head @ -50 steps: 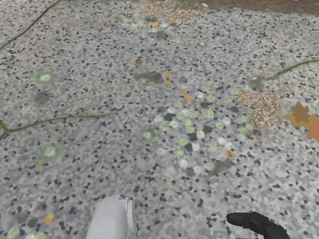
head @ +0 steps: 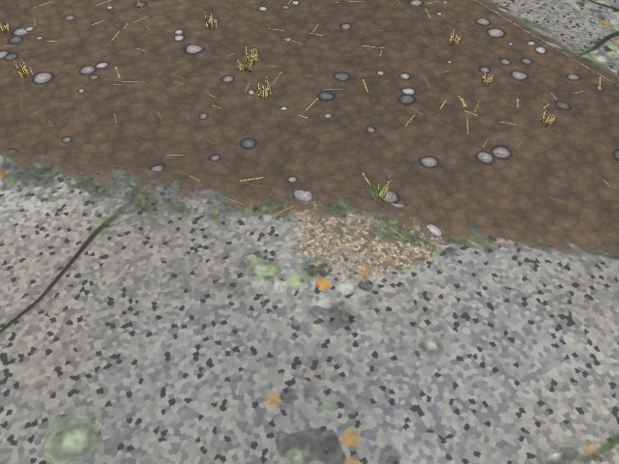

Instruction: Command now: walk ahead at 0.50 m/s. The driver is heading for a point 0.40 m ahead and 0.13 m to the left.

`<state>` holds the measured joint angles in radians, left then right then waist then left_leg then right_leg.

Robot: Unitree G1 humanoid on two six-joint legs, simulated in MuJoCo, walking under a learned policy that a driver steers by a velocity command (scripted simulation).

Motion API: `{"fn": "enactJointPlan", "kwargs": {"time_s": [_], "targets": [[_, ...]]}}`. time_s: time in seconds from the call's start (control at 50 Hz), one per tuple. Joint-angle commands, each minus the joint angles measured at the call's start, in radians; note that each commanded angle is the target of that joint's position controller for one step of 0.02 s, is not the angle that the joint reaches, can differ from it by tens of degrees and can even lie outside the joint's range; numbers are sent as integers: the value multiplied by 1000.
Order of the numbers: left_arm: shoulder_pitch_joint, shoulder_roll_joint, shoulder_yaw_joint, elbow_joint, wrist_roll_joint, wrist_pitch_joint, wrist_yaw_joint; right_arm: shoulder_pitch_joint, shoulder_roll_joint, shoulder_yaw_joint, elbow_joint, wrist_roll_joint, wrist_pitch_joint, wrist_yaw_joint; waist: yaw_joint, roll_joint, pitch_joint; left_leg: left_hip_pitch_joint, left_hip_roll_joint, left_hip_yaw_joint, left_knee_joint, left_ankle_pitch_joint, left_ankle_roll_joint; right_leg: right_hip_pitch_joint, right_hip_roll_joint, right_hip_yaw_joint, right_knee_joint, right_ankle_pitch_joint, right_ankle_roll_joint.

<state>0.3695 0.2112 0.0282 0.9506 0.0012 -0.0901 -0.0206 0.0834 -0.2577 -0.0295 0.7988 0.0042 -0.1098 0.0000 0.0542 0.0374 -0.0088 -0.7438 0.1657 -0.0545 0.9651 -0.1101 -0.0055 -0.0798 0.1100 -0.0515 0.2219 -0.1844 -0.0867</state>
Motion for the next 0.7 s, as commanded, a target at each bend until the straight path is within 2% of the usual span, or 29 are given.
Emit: {"fn": "enactJointPlan", "kwargs": {"time_s": [0.02,0.08,0.12,0.14,0.16,0.18,0.2,0.22,0.24,0.26,0.28,0.3,0.32,0.36,0.4,0.44,0.48,0.54,0.58,0.6,0.62,0.64,0.66,0.68,0.7], "targets": [[-5,175,35,-64,-13,-22,14,-82,-12,9,-68,-1,-3,2,-2,-63,46,164,-63,79,-262,183,-12,-160,-216,103,-93,347,-123],[65,174,37,-35,-28,-8,17,-175,-31,7,-105,18,-2,12,29,-91,52,117,-85,62,-388,199,3,21,-280,138,-55,336,-115],[77,169,40,-25,-22,9,24,-203,-51,0,-125,20,-6,26,16,-102,45,98,-94,46,-443,141,34,136,-329,154,0,374,-97],[72,172,43,-26,-19,15,27,-183,-67,-6,-124,17,-8,33,-2,-110,28,135,-104,47,-460,110,51,166,-341,155,32,421,-85],[52,185,48,-31,-15,20,29,-136,-93,-18,-114,13,-11,35,-36,-128,0,211,-127,60,-470,71,70,180,-340,150,88,536,-72],[31,188,49,-38,-9,27,31,-25,-125,-36,-82,10,-11,34,-97,-136,-63,361,-153,81,-488,68,96,167,-313,125,207,659,-52],[17,166,40,-56,2,29,32,153,-177,-60,-31,4,-9,27,-171,-121,-176,623,-116,50,-447,112,137,49,-265,87,410,624,-25],[92,90,18,-85,10,18,29,308,-265,-81,-9,-23,-5,20,-173,49,-340,1035,132,-290,-421,106,259,-315,-149,30,788,265,35],[176,37,-2,-63,2,-1,18,347,-246,-78,6,-11,4,26,-158,230,-458,1204,251,-656,-569,-47,354,-559,-43,120,1016,-381,63],[86,139,26,-71,-25,-15,13,309,-171,-60,-1,1,11,23,-176,146,-341,1125,206,-608,-617,-171,307,-680,-102,179,1121,-362,55],[-8,171,35,-102,-36,-21,17,207,-148,-52,-21,2,13,18,-149,90,-178,934,183,-449,-640,-25,273,-703,-146,141,1114,-271,55],[-46,166,38,-108,-23,-19,25,124,-120,-43,-34,-6,11,20,-107,8,-98,759,147,-329,-659,195,261,-642,-184,118,1070,-202,66],[-41,149,44,-105,-10,-8,32,83,-88,-36,-36,-15,5,26,-64,-1,-57,634,107,-227,-676,372,249,-566,-208,116,1022,-184,75],[17,96,39,-93,-6,20,39,67,-60,-32,-17,-25,-4,34,-14,27,-63,520,67,-116,-700,540,246,-449,-220,114,941,-170,90],[4,81,38,-102,-1,32,46,70,-83,-35,5,-31,-7,25,6,37,-61,478,47,-42,-713,662,253,-425,-212,102,834,-103,107],[-51,69,30,-119,8,35,46,63,-106,-41,15,-27,3,10,2,42,-69,467,20,22,-708,683,236,-397,-213,92,671,6,113],[-121,68,25,-130,8,36,42,90,-122,-43,33,-23,15,0,-28,47,-81,476,3,52,-705,648,218,-356,-194,75,546,116,111],[-194,88,29,-145,3,45,39,134,-129,-43,69,-13,29,-4,-58,43,-82,532,24,26,-686,547,215,-331,-179,87,439,155,105],[-225,105,34,-155,7,45,39,131,-129,-43,83,-7,37,-6,-60,44,-70,560,39,-3,-647,484,207,-319,-169,89,376,120,88],[-219,106,36,-153,11,43,37,117,-124,-41,87,0,40,-8,-46,40,-69,564,33,-8,-610,437,192,-286,-160,81,315,138,73],[-199,112,40,-143,17,39,37,119,-110,-36,93,8,43,-10,-31,26,-75,562,4,-8,-562,363,161,-222,-149,73,226,215,54],[-177,160,53,-134,23,35,43,171,-87,-30,103,-2,39,-11,-44,-31,-100,536,-51,7,-502,254,114,-119,-199,128,198,486,30],[-179,213,63,-137,25,39,50,270,-63,-25,117,-26,29,-8,-110,-131,-151,437,-122,40,-446,21,67,37,-298,205,267,733,-27],[-179,147,49,-125,19,51,52,328,-19,-13,143,-26,31,-12,-119,-219,-199,376,-149,66,-418,-201,24,99,-359,270,278,683,-116],[-189,94,38,-121,8,60,47,278,-37,-14,139,-20,44,-17,-94,-204,-183,385,-143,61,-426,-252,6,52,-355,295,254,535,-131]]}}
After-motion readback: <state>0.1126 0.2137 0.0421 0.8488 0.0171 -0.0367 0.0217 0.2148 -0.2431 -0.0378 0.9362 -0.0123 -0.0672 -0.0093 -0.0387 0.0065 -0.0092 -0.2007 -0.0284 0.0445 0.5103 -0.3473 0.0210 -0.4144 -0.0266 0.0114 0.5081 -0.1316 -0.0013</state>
